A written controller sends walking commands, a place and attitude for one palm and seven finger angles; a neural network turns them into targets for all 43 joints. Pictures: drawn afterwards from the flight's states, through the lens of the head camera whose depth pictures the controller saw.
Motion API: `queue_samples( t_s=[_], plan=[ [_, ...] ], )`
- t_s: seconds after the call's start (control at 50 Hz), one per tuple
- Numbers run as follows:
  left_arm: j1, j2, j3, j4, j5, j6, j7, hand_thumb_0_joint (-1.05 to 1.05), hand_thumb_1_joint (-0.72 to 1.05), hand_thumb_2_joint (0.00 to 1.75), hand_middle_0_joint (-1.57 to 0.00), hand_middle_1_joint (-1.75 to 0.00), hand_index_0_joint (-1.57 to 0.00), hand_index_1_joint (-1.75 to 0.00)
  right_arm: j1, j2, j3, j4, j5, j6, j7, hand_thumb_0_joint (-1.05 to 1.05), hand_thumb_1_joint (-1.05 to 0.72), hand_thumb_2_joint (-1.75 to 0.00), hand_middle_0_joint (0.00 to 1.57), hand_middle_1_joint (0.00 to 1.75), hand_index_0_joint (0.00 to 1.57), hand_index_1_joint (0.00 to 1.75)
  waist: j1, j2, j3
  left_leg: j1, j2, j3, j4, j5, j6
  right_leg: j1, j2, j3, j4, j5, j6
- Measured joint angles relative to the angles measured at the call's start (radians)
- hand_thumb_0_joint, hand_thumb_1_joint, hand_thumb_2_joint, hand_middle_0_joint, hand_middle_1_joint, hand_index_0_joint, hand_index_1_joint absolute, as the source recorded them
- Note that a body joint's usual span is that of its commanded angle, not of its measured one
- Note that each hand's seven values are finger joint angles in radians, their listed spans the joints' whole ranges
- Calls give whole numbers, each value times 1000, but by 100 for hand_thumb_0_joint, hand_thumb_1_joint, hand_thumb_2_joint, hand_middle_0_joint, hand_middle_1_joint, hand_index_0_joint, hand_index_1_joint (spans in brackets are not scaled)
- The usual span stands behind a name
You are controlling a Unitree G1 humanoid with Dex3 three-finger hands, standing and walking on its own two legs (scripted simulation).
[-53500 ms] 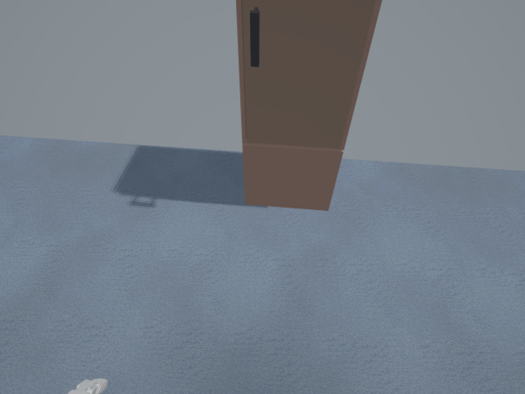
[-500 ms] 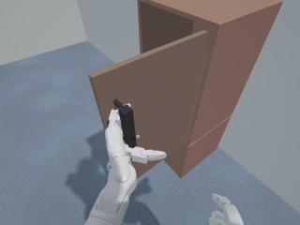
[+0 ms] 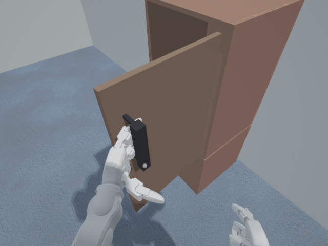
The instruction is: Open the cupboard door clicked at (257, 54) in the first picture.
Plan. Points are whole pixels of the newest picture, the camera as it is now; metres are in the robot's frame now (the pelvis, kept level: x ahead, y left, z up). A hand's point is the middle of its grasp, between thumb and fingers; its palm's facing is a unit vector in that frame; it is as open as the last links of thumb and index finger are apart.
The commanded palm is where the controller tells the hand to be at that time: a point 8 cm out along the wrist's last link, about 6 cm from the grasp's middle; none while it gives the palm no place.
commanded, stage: slide the hand sideways off the handle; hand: left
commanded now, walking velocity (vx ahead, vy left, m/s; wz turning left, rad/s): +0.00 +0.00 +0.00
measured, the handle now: (136, 142) +0.33 +0.10 +0.10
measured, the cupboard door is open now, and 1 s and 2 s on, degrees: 94 94 94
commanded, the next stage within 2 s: draw the hand back to the body in 0.76 s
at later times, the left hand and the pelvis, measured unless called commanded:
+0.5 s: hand (114, 188) +0.21 +0.13 +0.09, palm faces +0.03 -1.00 -0.06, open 16.1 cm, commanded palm +0.18 +0.19 +0.10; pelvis +0.02 -0.03 +0.00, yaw +1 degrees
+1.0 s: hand (94, 190) +0.20 +0.16 +0.10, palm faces +0.00 -1.00 -0.04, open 16.4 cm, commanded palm +0.16 +0.22 +0.11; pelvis +0.01 +0.00 -0.01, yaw +1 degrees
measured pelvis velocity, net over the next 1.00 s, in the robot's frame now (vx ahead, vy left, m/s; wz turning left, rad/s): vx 0.01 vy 0.00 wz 0.02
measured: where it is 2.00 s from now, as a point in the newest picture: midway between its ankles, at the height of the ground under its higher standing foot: outside the picture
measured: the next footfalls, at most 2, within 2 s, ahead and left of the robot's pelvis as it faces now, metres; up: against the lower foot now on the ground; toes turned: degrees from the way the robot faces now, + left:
none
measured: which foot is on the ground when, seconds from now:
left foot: down 0.00-1.00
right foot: down 0.00-1.00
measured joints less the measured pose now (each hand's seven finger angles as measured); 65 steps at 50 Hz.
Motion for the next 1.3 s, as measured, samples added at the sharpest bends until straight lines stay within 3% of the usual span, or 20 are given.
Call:
queue_samples(
  t_s=[0.08, 0.2, 0.36, 0.6, 0.74, 0.86, 1.02, 1.3],
  plan=[
    [46, 36, 20, -46, 0, 1, -21, -1, -50, 30, -18, -34, -17, -32, -9, 1, 1, -5, -3, 9, -3, 1, -90, -90, 20, 30, 20, 30, -1, -3, 3, 9, 11, 2, -9, -3, -8, 6, 12, 1, -7, -3, -8],
    [168, 69, 82, -131, -46, -5, -77, -1, -50, 30, -21, -33, -20, -33, -12, -5, -6, -14, 0, 6, -11, 1, -90, -90, 20, 30, 20, 30, -3, 3, -8, 23, 27, -1, -23, -10, -21, 19, 29, -2, -22, -9, -19],
    [317, 104, 154, -198, -82, -65, -134, -1, -50, 30, -22, -33, -21, -33, -2, -27, -25, -23, 4, -34, -22, 1, -90, -90, 20, 30, 20, 30, 5, 11, -17, 2, 40, -20, 6, -31, -34, 7, 39, -21, -3, -32, -30],
    [386, 148, 290, -184, -172, -156, -250, -1, -50, 30, -18, -31, -17, -31, 28, -47, -34, -1, 12, -124, -41, 1, -90, -90, 20, 30, 20, 30, 8, 19, -31, -64, 40, -43, 71, -55, -38, -43, 35, -42, 46, -55, -32],
    [374, 162, 305, -167, -200, -169, -303, -1, -50, 30, -16, -30, -15, -31, 37, -56, -31, 14, 19, -180, -53, 1, -90, -90, 20, 30, 20, 30, 11, 26, -21, -93, 31, -48, 103, -60, -26, -62, 25, -47, 61, -53, -22],
    [353, 160, 298, -168, -204, -157, -300, -1, -50, 30, -16, -30, -15, -30, 39, -48, -23, 21, 22, -218, -55, 1, -90, -90, 20, 30, 20, 30, 9, 19, -19, -105, 22, -43, 115, -62, -13, -70, 17, -41, 65, -48, -10],
    [356, 153, 249, -250, -158, -109, -256, -1, -50, 30, -15, -30, -15, -30, 47, -33, -12, 13, 19, -244, -43, 1, -90, -90, 20, 30, 20, 30, 11, 15, -28, -85, 6, -29, 105, -63, 5, -54, 3, -26, 58, -45, 8],
    [368, 188, 321, -328, -181, 6, -277, -1, -50, 30, -15, -30, -15, -30, 29, -32, 11, 15, 23, -230, -48, 1, -90, -90, 20, 30, 20, 30, 34, 17, -27, -25, -2, -34, 59, -51, 16, 14, -2, -30, 0, -28, 21]
  ],
)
